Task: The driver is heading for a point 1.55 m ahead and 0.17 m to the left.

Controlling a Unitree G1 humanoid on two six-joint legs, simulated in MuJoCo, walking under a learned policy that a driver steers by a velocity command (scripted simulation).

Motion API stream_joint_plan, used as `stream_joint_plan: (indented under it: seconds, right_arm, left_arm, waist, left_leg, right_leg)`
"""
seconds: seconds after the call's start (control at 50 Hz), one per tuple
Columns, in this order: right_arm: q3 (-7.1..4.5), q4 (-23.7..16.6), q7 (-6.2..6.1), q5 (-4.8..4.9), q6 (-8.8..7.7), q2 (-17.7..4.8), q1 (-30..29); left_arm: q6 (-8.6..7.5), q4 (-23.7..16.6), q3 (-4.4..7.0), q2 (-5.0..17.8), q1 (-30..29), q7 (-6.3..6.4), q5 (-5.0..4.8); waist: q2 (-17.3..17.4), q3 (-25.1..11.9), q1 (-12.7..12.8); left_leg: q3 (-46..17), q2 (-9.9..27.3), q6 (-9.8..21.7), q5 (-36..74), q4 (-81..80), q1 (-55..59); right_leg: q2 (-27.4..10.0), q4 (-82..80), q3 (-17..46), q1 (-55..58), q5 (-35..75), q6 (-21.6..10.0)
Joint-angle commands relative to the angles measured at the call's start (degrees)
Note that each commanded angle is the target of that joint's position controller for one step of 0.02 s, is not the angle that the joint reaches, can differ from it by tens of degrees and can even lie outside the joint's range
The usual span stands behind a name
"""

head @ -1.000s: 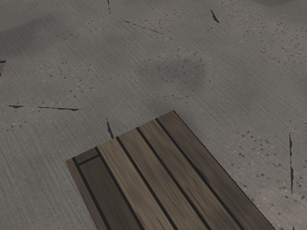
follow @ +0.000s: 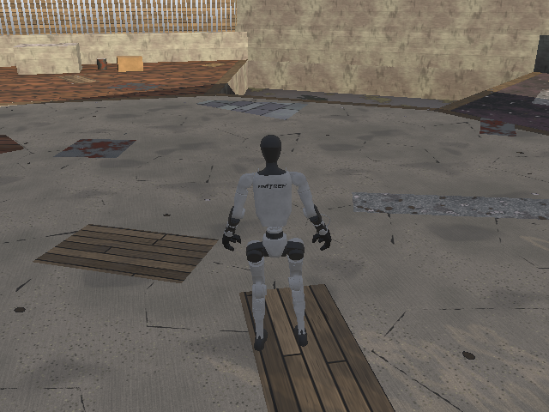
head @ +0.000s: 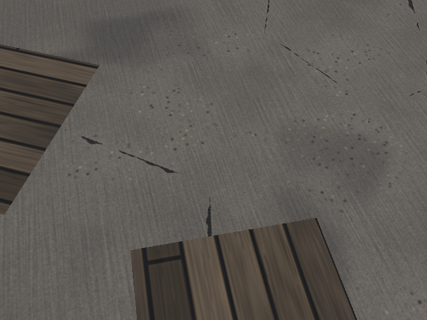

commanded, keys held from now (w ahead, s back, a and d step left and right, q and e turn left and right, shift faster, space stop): q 0.34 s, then no key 0.36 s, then w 0.30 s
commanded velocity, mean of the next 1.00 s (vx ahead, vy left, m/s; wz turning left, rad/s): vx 0.07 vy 0.00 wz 0.33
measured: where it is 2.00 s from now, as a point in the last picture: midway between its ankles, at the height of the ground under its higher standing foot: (154, 295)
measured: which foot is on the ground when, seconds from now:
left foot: down 0.00-0.16, up 0.18-0.54, down 0.56-0.96, up 0.98-1.00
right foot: up 0.00-0.14, down 0.16-0.56, up 0.58-0.94, down 0.96-1.00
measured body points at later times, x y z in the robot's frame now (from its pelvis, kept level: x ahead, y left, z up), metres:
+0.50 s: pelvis +0.01 -0.03 +0.00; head +0.05 -0.02 +0.45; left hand +0.04 +0.28 -0.11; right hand +0.24 -0.25 -0.10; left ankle -0.04 +0.11 -0.71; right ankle +0.03 -0.15 -0.74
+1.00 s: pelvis +0.04 -0.01 -0.01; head +0.05 -0.03 +0.44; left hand +0.03 +0.29 -0.11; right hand +0.23 -0.24 -0.13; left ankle -0.04 +0.10 -0.73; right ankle +0.05 -0.11 -0.74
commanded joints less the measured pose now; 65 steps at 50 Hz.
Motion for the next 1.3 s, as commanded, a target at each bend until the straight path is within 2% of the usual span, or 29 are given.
stream_joint_plan:
  seconds: [0.02, 0.08, 0.14, 0.16, 0.18, 0.2, 0.22, 0.28, 0.38, 0.52, 0.54, 0.56, 0.58, 0.6, 0.62, 0.66, 0.7, 0.74, 0.78, 0.84, 0.9, 0.94, 0.96, 0.98, 1.0, 1.02, 1.08, 1.2, 1.3]
  right_arm:
    - [-2.77, -4.14, -0.41, -0.08, -0.16, -10.26, -1.57]
    - [-2.62, -4.51, -0.12, 0.01, 0.26, -9.97, -2.25]
    - [-2.10, -5.31, -0.51, 0.77, 0.95, -8.90, -3.95]
    - [-1.42, -5.60, -0.59, 0.47, 0.98, -6.65, -2.34]
    - [-0.95, -7.08, -0.41, 0.60, 0.56, -4.46, -0.37]
    - [-2.33, -6.39, -0.28, -0.33, -0.11, -9.28, 0.04]
    - [-3.52, -5.02, -0.05, 0.23, -0.03, -12.05, 1.49]
    - [-3.02, -3.47, -0.11, 0.34, 1.47, -8.35, 2.53]
    - [-1.18, -7.36, 0.58, 0.54, 1.17, -4.50, -3.37]
    - [-0.72, -5.34, 1.39, -0.01, 1.42, -4.29, 2.00]
    - [-0.87, -4.70, 1.36, -0.16, 1.42, -4.93, 3.19]
    - [-1.29, -4.86, 0.89, -0.26, 1.45, -7.52, 4.17]
    - [-1.46, -6.43, 0.03, -1.03, 1.68, -11.18, 2.76]
    - [-0.47, -6.08, 0.73, -2.56, 0.56, -7.81, 2.77]
    - [-0.08, -5.49, 1.22, -2.68, -0.52, -6.68, 0.71]
    - [0.15, -4.45, 1.18, -1.81, -1.69, -6.10, -2.49]
    - [0.54, -3.40, 0.92, -1.47, -2.06, -5.35, -3.74]
    - [0.62, -1.57, 0.73, -0.94, -1.99, -4.46, -1.77]
    - [-0.38, -0.10, 0.54, -0.30, -1.69, -7.52, 0.93]
    - [-0.60, 0.81, 0.45, 0.12, -2.27, -7.85, 1.63]
    - [-0.64, 1.05, 0.77, 0.92, -2.61, -7.94, -0.41]
    - [-0.03, 0.93, 1.02, 0.76, -2.69, -5.70, -1.93]
    - [1.08, 0.04, 1.34, 0.09, -3.09, -2.17, -3.98]
    - [1.94, -2.24, 1.58, -0.40, -4.05, 1.60, -5.11]
    - [0.69, -3.50, 1.23, 0.81, -4.97, -3.30, -7.31]
    - [-0.16, -2.63, 1.38, 1.86, -5.56, -5.74, -5.10]
    - [-0.60, -0.91, 2.07, 0.31, -6.21, -5.57, -3.71]
    - [1.13, -2.78, 3.18, 0.28, -6.32, -0.27, -9.56]
    - [1.59, -4.98, 4.41, 0.90, -6.65, -0.72, -14.78]
  left_arm:
    - [-0.65, -2.85, 0.96, 4.32, 0.82, -0.25, -0.21]
    - [-1.47, -2.92, 1.18, 4.99, 1.40, -1.00, -0.43]
    - [-2.46, -1.39, 1.71, 5.61, 6.36, -1.72, -0.36]
    - [-2.37, -1.28, 2.55, 9.08, 8.02, -1.44, 0.50]
    - [-1.68, -1.41, 3.52, 14.24, 6.40, -1.02, 1.70]
    - [-1.93, -2.87, 2.75, 11.21, 5.12, -1.07, 3.04]
    - [-2.08, -4.04, 1.76, 8.17, 2.17, -0.77, 2.67]
    - [-1.70, -4.40, 0.79, 5.66, -0.39, 0.13, 0.37]
    - [-0.60, -2.97, 1.49, 8.25, 5.76, 0.72, 0.76]
    - [-0.29, -1.82, 1.58, 10.27, 3.39, -1.31, -1.47]
    - [-0.50, -0.62, 0.98, 8.75, 5.21, -1.43, -1.75]
    - [-1.01, 0.16, -0.07, 5.89, 7.81, -1.81, -0.20]
    - [-1.67, -0.88, -1.66, 1.91, 8.88, -2.57, 2.85]
    - [-1.34, -1.80, -0.65, 5.05, 4.31, -1.74, 1.31]
    - [-0.84, -1.34, 0.20, 7.71, 3.57, -1.34, -0.02]
    - [0.15, 0.54, 0.77, 7.60, 5.00, -0.66, -0.10]
    - [0.54, 1.34, 0.71, 6.65, 6.68, -0.38, 0.23]
    - [0.17, 2.02, -0.07, 4.64, 7.25, -0.79, -0.06]
    - [-0.60, 0.69, -0.14, 5.45, 3.33, -1.05, -0.70]
    - [-2.24, 0.35, -0.15, 6.07, 2.57, -1.63, -1.25]
    - [-3.84, 2.77, -0.34, 4.94, 6.89, -2.50, -1.17]
    - [-4.41, 6.25, -0.09, 4.80, 14.02, -2.66, -0.93]
    - [-4.58, 7.60, 0.21, 6.39, 19.37, -2.32, -1.04]
    - [-4.68, 8.04, 1.41, 12.43, 22.57, -2.02, -0.99]
    - [-5.30, 7.60, 1.68, 13.22, 22.30, -2.35, 0.06]
    - [-5.98, 6.26, 0.66, 9.87, 18.41, -2.15, 0.11]
    - [-6.38, 4.97, -0.52, 6.60, 15.32, -2.21, -0.41]
    - [-5.56, 5.58, -0.83, 7.30, 18.16, -1.63, -0.05]
    - [-5.05, 7.23, -0.40, 8.53, 21.84, -1.55, -0.98]
  waist:
    - [9.33, -10.23, 0.21]
    - [10.64, -9.43, 0.06]
    - [9.87, -9.42, 3.01]
    - [3.96, -10.39, 2.31]
    - [-13.30, -8.17, -1.10]
    - [-13.14, -8.13, 0.38]
    - [-8.46, -7.19, -0.74]
    - [-6.83, -4.04, -0.59]
    - [-8.53, -6.33, 3.79]
    - [-9.09, -7.02, 0.94]
    - [-7.43, -7.02, 0.34]
    - [-0.60, -9.91, 1.27]
    - [15.17, -11.52, 3.59]
    - [12.97, -11.98, -0.47]
    - [9.87, -8.77, 0.13]
    - [9.87, -6.10, 1.17]
    - [8.71, -5.77, 2.33]
    - [8.80, -6.97, 1.23]
    - [10.44, -3.69, -1.55]
    - [9.52, -1.04, -1.65]
    - [7.45, -1.20, 1.39]
    - [5.46, -2.91, 4.98]
    - [1.18, -3.82, 7.12]
    - [-12.14, -4.54, 6.94]
    - [-12.63, -0.35, 8.20]
    - [-8.15, 2.94, 5.76]
    - [-5.43, 3.09, 4.27]
    - [-4.79, 2.31, 5.81]
    - [-5.00, 4.89, 6.51]
  left_leg:
    - [-15.48, 12.93, 10.31, 11.78, -5.62, 7.66]
    - [-19.61, 12.45, 9.59, 9.59, -4.60, 7.65]
    - [-20.24, 9.05, 5.93, 7.48, -0.35, 5.06]
    - [-16.61, 5.55, 2.84, -2.43, 6.34, -0.69]
    - [-4.81, -4.47, -0.78, -21.40, 16.97, -12.77]
    - [-3.76, -1.83, -3.34, -27.31, 31.52, -14.56]
    - [-4.24, -0.31, -4.01, -23.74, 38.04, -13.98]
    - [-1.82, 0.98, -6.77, -15.47, 43.54, -16.70]
    - [2.36, 3.61, -8.42, -14.47, 29.73, -14.81]
    - [8.12, 1.94, -3.96, -3.99, 0.48, 5.37]
    - [7.28, 2.02, -2.21, 2.91, -6.96, 11.41]
    - [-0.62, 8.16, -0.34, 15.72, -7.25, 20.71]
    - [-13.70, 20.98, 6.32, 37.48, -3.27, 25.86]
    - [-16.23, 24.50, 14.95, 30.48, -5.35, 17.27]
    - [-13.26, 21.40, 14.55, 24.25, -6.88, 14.39]
    - [-8.65, 16.90, 10.30, 18.81, -7.31, 12.66]
    - [-6.35, 15.61, 9.86, 22.77, -7.02, 9.94]
    - [-5.90, 13.73, 9.29, 4.41, -9.73, 11.19]
    - [-10.93, 14.90, 10.20, -15.22, -13.93, 11.84]
    - [-15.07, 17.29, 10.67, -21.60, -16.07, 12.34]
    - [-12.48, 15.84, 9.64, -19.96, -15.02, 6.87]
    - [-8.63, 12.22, 7.18, -19.78, -9.82, -0.45]
    - [-4.47, 8.73, 4.18, -18.49, -0.51, -7.25]
    - [6.08, 0.80, -0.35, -18.63, 16.41, -18.08]
    - [3.96, 1.54, -0.89, -25.66, 27.46, -25.86]
    - [0.66, 5.20, -0.31, -20.72, 32.81, -29.06]
    - [1.85, 8.54, -0.24, -7.46, 32.19, -30.75]
    - [6.92, 7.22, -3.83, 8.17, 15.92, -20.61]
    - [7.02, 5.88, -2.16, 11.57, 5.65, -16.14]
  right_leg:
    - [1.18, -5.11, -0.17, 3.26, 1.84, 0.21]
    - [1.85, -11.26, 0.06, 5.88, 1.50, -0.73]
    - [1.05, -27.21, -0.93, 15.60, 11.85, -2.95]
    - [-7.57, -30.09, 5.88, 22.00, 14.41, -6.00]
    - [-18.94, -32.20, 20.01, 24.42, 24.49, -14.46]
    - [-24.89, -32.95, 25.28, 20.96, 27.70, -21.07]
    - [-22.40, -32.23, 19.71, 19.13, 27.12, -20.20]
    - [-15.16, -30.96, 7.74, 19.81, 24.77, -15.56]
    - [-15.81, -30.34, 3.13, 27.13, 30.58, -17.55]
    - [-15.67, -25.42, -0.10, 21.49, 32.69, -15.42]
    - [-14.36, -23.47, -1.32, 18.46, 29.05, -12.48]
    - [-11.16, -17.94, -4.68, 12.71, 19.24, -7.53]
    - [-5.37, -7.39, -9.26, 2.60, -7.84, -2.00]
    - [-4.45, -0.83, -4.82, 2.61, -15.40, -0.45]
    - [-4.97, 3.85, -3.66, 2.53, -14.15, -0.07]
    - [-5.14, 5.49, -2.65, 1.27, -9.38, 0.19]
    - [-4.68, 5.50, -2.55, 4.37, -5.14, 0.89]
    - [-4.47, -0.74, -4.35, 5.93, -1.48, 0.52]
    - [-3.31, -3.61, -5.85, 2.91, -2.35, -0.89]
    - [-3.67, -9.31, -5.48, 2.30, -4.01, -3.85]
    - [-2.37, -18.84, -7.50, 12.36, 2.65, -6.72]
    - [-1.07, -24.78, -7.94, 25.25, 8.01, -8.17]
    - [-6.83, -28.15, 0.00, 32.37, 3.75, -10.13]
    - [-17.46, -35.08, 17.67, 37.40, -8.07, -15.63]
    - [-24.63, -41.04, 31.07, 33.56, -16.57, -22.19]
    - [-23.34, -41.39, 28.66, 32.36, -19.41, -21.38]
    - [-17.14, -42.11, 15.78, 33.58, -4.65, -15.92]
    - [-11.32, -43.37, 0.50, 26.49, 18.40, -14.66]
    - [-14.27, -43.24, -0.83, 27.97, 20.62, -14.60]
Keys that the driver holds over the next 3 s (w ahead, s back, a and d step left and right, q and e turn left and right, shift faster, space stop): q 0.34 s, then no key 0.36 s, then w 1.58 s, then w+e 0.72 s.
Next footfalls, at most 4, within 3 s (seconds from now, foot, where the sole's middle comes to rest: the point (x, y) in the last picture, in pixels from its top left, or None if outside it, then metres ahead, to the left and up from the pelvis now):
0.16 right None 0.07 -0.15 -0.78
0.56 left None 0.00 0.11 -0.78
0.96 right None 0.08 -0.10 -0.78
1.42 left None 0.34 0.25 -0.78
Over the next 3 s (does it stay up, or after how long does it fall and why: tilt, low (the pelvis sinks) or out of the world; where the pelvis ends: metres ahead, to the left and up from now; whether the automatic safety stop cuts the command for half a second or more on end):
stays up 1.05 0.31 -0.02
